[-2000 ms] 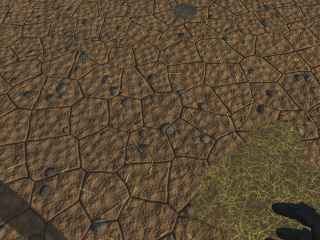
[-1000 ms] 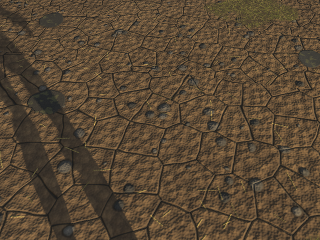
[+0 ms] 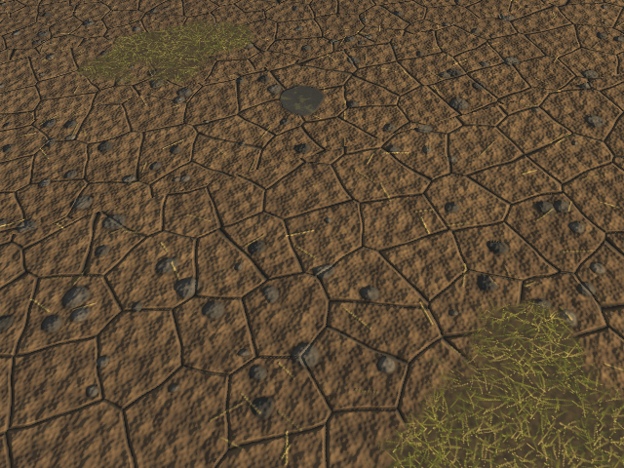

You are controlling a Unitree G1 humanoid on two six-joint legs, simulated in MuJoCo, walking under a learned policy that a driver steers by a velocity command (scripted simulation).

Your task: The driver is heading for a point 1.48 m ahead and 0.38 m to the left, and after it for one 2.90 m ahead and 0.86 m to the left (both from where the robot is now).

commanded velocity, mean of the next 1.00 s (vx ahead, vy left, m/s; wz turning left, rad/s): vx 0.78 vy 0.00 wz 0.25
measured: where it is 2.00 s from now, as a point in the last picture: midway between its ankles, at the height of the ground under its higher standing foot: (162, 221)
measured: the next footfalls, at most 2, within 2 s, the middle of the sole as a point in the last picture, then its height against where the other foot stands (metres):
left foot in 0.54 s outside the picture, level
right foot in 1.02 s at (158, 356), level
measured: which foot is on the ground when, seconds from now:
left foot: down 0.00-0.20, up 0.22-0.52, down 0.54-1.00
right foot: down 0.00-0.52, up 0.54-1.00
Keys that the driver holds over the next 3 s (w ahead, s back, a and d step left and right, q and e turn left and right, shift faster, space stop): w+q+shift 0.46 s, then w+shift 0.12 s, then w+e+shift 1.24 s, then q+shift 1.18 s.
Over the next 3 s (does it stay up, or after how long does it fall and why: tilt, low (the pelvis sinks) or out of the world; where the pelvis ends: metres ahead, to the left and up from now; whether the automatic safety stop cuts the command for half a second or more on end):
stays up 1.74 0.24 -0.14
